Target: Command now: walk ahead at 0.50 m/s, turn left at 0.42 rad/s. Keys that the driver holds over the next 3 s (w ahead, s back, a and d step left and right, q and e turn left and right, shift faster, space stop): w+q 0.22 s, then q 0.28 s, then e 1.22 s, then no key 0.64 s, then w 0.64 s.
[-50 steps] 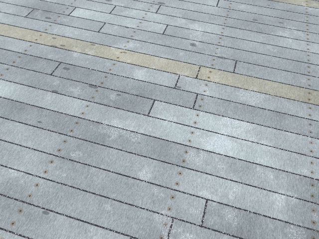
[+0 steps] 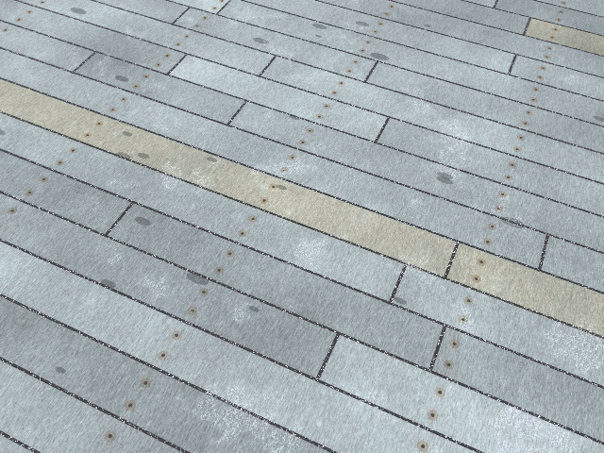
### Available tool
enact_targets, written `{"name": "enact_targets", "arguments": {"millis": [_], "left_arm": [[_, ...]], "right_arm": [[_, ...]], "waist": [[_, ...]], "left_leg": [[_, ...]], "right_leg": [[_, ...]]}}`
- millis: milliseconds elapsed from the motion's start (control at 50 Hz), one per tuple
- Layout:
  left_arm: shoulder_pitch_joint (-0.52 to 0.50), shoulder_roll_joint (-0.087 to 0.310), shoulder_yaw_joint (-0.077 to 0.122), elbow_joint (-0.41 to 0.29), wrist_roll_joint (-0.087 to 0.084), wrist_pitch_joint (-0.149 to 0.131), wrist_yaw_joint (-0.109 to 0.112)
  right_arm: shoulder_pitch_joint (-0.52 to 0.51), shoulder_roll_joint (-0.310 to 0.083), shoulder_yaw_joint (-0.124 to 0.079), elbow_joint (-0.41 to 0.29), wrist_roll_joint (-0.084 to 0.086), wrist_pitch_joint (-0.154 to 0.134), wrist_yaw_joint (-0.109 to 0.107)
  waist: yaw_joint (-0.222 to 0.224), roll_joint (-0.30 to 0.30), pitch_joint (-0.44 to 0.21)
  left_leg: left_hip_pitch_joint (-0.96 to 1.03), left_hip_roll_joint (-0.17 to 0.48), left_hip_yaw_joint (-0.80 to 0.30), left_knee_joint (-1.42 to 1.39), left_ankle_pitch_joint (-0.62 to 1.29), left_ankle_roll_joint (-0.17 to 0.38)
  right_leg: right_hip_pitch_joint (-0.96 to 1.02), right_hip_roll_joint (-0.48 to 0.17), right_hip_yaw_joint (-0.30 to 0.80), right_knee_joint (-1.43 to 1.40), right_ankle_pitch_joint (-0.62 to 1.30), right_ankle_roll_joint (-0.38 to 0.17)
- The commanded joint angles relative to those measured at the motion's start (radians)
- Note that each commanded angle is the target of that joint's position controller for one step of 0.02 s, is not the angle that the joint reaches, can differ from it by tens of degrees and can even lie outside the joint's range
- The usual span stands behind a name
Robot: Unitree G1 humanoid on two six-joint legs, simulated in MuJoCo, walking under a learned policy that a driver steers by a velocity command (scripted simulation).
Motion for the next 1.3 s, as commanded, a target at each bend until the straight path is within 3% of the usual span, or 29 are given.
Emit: {"name": "enact_targets", "arguments": {"millis": [20, 60, 100, 200, 240, 300, 400, 440, 480, 500, 520, 540, 560, 580, 600, 620, 660, 740, 800, 880, 920, 940, 960, 980, 1000, 1040, 1080, 1160, 1300], "left_arm": [[-0.064, 0.127, 0.025, -0.140, -0.003, -0.027, -0.017], [-0.125, 0.119, 0.025, -0.156, 0.007, -0.035, -0.017], [-0.093, 0.094, 0.022, -0.160, 0.033, 0.003, -0.019], [-0.241, 0.103, 0.025, -0.228, 0.035, 0.047, -0.029], [-0.333, 0.115, 0.025, -0.271, 0.027, 0.047, -0.027], [-0.396, 0.108, 0.019, -0.305, 0.023, 0.045, -0.027], [-0.498, 0.118, 0.001, -0.362, 0.007, 0.039, -0.020], [-0.445, 0.145, 0.002, -0.356, 0.003, 0.029, -0.012], [-0.289, 0.187, 0.013, -0.315, 0.001, 0.014, 0.002], [-0.166, 0.213, 0.021, -0.294, 0.011, -0.005, 0.013], [-0.078, 0.276, 0.028, -0.297, 0.025, -0.008, 0.023], [-0.119, 0.301, 0.037, -0.310, 0.005, 0.013, 0.015], [-0.184, 0.211, 0.024, -0.334, -0.009, 0.028, 0.004], [-0.239, 0.120, -0.003, -0.340, -0.014, 0.030, 0.001], [-0.281, 0.070, -0.025, -0.332, -0.002, 0.032, 0.000], [-0.291, 0.066, -0.035, -0.318, 0.003, 0.030, 0.001], [-0.269, 0.123, -0.023, -0.282, 0.011, 0.034, -0.006], [-0.214, 0.223, 0.017, -0.274, 0.007, 0.057, -0.015], [-0.218, 0.228, 0.034, -0.285, 0.005, 0.089, -0.020], [-0.216, 0.227, 0.054, -0.287, 0.004, 0.119, -0.021], [-0.235, 0.216, 0.057, -0.294, -0.007, 0.129, -0.018], [-0.228, 0.181, 0.050, -0.310, -0.016, 0.127, -0.018], [-0.241, 0.130, 0.041, -0.343, -0.032, 0.119, -0.020], [-0.227, 0.209, 0.060, -0.318, 0.011, 0.116, -0.011], [-0.189, 0.220, 0.070, -0.297, 0.017, 0.120, -0.016], [-0.113, 0.200, 0.070, -0.268, 0.024, 0.134, -0.025], [-0.127, 0.189, 0.064, -0.274, 0.022, 0.146, -0.035], [-0.246, 0.167, 0.046, -0.338, 0.011, 0.157, -0.059], [-0.269, 0.169, 0.037, -0.400, -0.010, 0.155, -0.060]], "right_arm": [[0.298, -0.238, -0.068, 0.049, 0.025, 0.019, -0.007], [0.211, -0.149, -0.044, 0.035, 0.029, 0.011, -0.007], [0.193, -0.120, -0.032, 0.032, 0.041, 0.002, -0.016], [0.299, -0.166, -0.038, 0.036, 0.046, -0.009, -0.021], [0.356, -0.169, -0.037, 0.038, 0.045, -0.007, -0.022], [0.408, -0.173, -0.034, 0.036, 0.041, 0.004, -0.031], [0.451, -0.181, -0.036, 0.014, 0.026, 0.033, -0.050], [0.409, -0.192, -0.042, -0.011, 0.018, 0.038, -0.059], [0.326, -0.218, -0.050, -0.047, 0.024, 0.029, -0.054], [0.284, -0.209, -0.047, -0.073, 0.043, 0.018, -0.044], [0.327, -0.138, -0.030, -0.114, 0.063, 0.011, -0.046], [0.515, -0.142, -0.038, -0.107, 0.088, 0.028, -0.059], [0.534, -0.193, -0.041, -0.039, 0.037, 0.050, -0.065], [0.440, -0.180, -0.037, -0.035, 0.011, 0.060, -0.054], [0.393, -0.145, -0.028, -0.039, 0.007, 0.068, -0.045], [0.363, -0.120, -0.017, -0.044, 0.008, 0.082, -0.034], [0.382, -0.112, -0.009, -0.033, 0.003, 0.107, -0.028], [0.278, -0.139, -0.003, -0.055, 0.016, 0.124, -0.049], [0.204, -0.148, 0.001, -0.081, 0.023, 0.124, -0.053], [0.233, -0.135, 0.008, -0.081, 0.037, 0.099, -0.065], [0.306, -0.146, 0.006, -0.068, 0.034, 0.083, -0.077], [0.324, -0.215, -0.009, -0.076, 0.020, 0.076, -0.088], [0.246, -0.323, -0.037, -0.102, 0.007, 0.076, -0.093], [0.141, -0.266, -0.027, -0.128, 0.003, 0.078, -0.089], [0.094, -0.197, -0.005, -0.150, 0.008, 0.072, -0.088], [0.035, -0.159, 0.008, -0.168, 0.014, 0.062, -0.085], [0.079, -0.167, 0.007, -0.170, 0.014, 0.060, -0.081], [0.215, -0.214, -0.011, -0.137, 0.015, 0.065, -0.074], [0.190, -0.274, -0.038, -0.138, 0.017, 0.071, -0.041]], "waist": [[-0.092, 0.093, -0.223], [-0.037, -0.016, -0.074], [0.015, 0.020, -0.075], [-0.014, 0.037, -0.039], [-0.043, 0.065, -0.003], [-0.064, 0.077, -0.037], [-0.099, 0.116, -0.066], [-0.067, 0.124, -0.075], [0.011, 0.125, -0.125], [0.076, 0.084, -0.189], [0.069, -0.099, -0.344], [-0.026, -0.286, -0.500], [-0.048, -0.099, -0.428], [-0.036, -0.012, -0.287], [-0.054, 0.009, -0.206], [-0.062, -0.045, -0.163], [-0.083, -0.119, -0.147], [-0.048, -0.121, -0.151], [-0.032, -0.131, -0.117], [-0.040, -0.131, -0.111], [-0.076, -0.126, -0.104], [-0.069, -0.027, -0.100], [-0.048, 0.261, -0.066], [-0.021, 0.154, -0.020], [0.024, 0.078, -0.037], [0.070, 0.081, -0.050], [0.037, 0.115, -0.055], [-0.049, 0.143, -0.072], [-0.052, 0.208, -0.104]], "left_leg": [[0.655, 0.374, -0.705, -0.312, -0.097, 0.241], [0.412, 0.290, -0.507, -0.348, 0.120, 0.154], [0.293, 0.226, -0.418, -0.383, 0.161, 0.127], [0.289, 0.164, -0.371, -0.425, 0.175, 0.092], [0.317, 0.179, -0.392, -0.408, 0.327, 0.079], [0.389, 0.146, -0.345, -0.298, 0.667, 0.029], [0.484, 0.135, -0.399, -0.180, 0.753, 0.006], [0.478, 0.130, -0.433, -0.113, 0.758, -0.014], [0.425, 0.092, -0.452, 0.021, 0.774, -0.057], [0.325, 0.049, -0.442, 0.189, 0.640, -0.081], [0.183, -0.036, -0.318, 0.475, -0.005, -0.098], [0.045, -0.158, -0.239, 0.687, -0.559, -0.112], [0.019, -0.084, -0.269, 0.760, -0.466, -0.111], [0.019, -0.068, -0.272, 0.728, -0.401, -0.123], [0.038, -0.040, -0.278, 0.632, -0.370, -0.132], [0.077, -0.011, -0.274, 0.524, -0.343, -0.142], [0.175, -0.015, -0.186, 0.410, -0.303, -0.150], [0.137, -0.023, -0.143, 0.261, -0.342, -0.150], [0.145, -0.023, -0.143, 0.192, -0.312, -0.137], [0.256, -0.046, -0.131, 0.010, -0.260, -0.104], [0.397, -0.035, -0.138, -0.226, -0.178, -0.066], [0.466, 0.103, -0.271, -0.356, -0.274, -0.031], [0.421, 0.363, -0.583, -0.455, -0.368, 0.080], [0.240, 0.448, -0.556, -0.451, -0.222, 0.131], [0.157, 0.388, -0.461, -0.414, -0.077, 0.118], [0.174, 0.287, -0.281, -0.360, 0.117, 0.061], [0.262, 0.259, -0.205, -0.314, 0.287, 0.060], [0.473, 0.303, -0.189, -0.252, 0.432, 0.077], [0.413, 0.334, -0.113, -0.134, 0.482, 0.032]], "right_leg": [[-0.663, 0.004, 0.175, 0.617, 0.041, -0.032], [-0.596, -0.063, 0.172, 0.459, 0.166, -0.028], [-0.494, -0.085, 0.173, 0.368, 0.173, 0.003], [-0.597, -0.080, 0.139, 0.207, 0.304, 0.062], [-0.650, -0.078, 0.137, 0.117, 0.354, 0.077], [-0.643, -0.027, 0.121, 0.034, 0.396, 0.074], [-0.606, 0.049, 0.125, -0.112, 0.386, 0.047], [-0.500, 0.067, 0.155, -0.212, 0.361, 0.027], [-0.265, 0.086, 0.159, -0.359, 0.411, -0.007], [-0.049, -0.001, 0.212, -0.431, 0.613, -0.037], [0.190, -0.290, 0.412, -0.317, 1.129, -0.101], [0.297, -0.485, 0.711, -0.315, 1.430, -0.298], [0.158, -0.433, 0.706, -0.355, 1.209, -0.307], [0.015, -0.341, 0.574, -0.402, 1.029, -0.274], [-0.092, -0.268, 0.486, -0.450, 0.877, -0.223], [-0.163, -0.214, 0.421, -0.492, 0.787, -0.193], [-0.236, -0.138, 0.360, -0.505, 0.788, -0.163], [-0.201, -0.138, 0.449, -0.532, 0.507, -0.178], [-0.257, -0.128, 0.521, -0.604, 0.133, -0.166], [-0.303, -0.108, 0.563, -0.624, 0.077, -0.130], [-0.377, -0.053, 0.539, -0.595, 0.037, -0.060], [-0.464, 0.014, 0.465, -0.489, -0.017, 0.003], [-0.603, 0.181, 0.243, -0.188, -0.036, 0.034], [-0.569, 0.114, 0.208, 0.064, -0.063, 0.037], [-0.469, 0.102, 0.221, 0.194, -0.017, 0.031], [-0.466, 0.094, 0.199, 0.358, 0.066, 0.036], [-0.523, 0.076, 0.165, 0.379, 0.071, 0.055], [-0.569, 0.044, 0.144, 0.177, 0.034, 0.086], [-0.313, 0.067, 0.040, -0.157, 0.018, 0.026]]}}
Next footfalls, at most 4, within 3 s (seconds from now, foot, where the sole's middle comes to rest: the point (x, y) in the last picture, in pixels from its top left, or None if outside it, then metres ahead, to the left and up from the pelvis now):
0.50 right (328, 449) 0.45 -0.03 -0.75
0.94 left None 0.30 0.11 -0.75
1.36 right None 0.31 -0.11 -0.75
1.88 left None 0.39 0.07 -0.75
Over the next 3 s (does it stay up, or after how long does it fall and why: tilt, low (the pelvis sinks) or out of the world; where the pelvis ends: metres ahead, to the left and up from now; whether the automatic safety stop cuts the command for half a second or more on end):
stays up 0.49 -0.05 0.02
